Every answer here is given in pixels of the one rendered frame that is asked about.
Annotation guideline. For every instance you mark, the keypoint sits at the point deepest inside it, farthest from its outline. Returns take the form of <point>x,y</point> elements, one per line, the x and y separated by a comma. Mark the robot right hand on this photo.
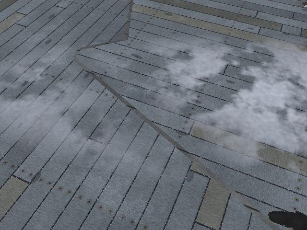
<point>297,220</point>

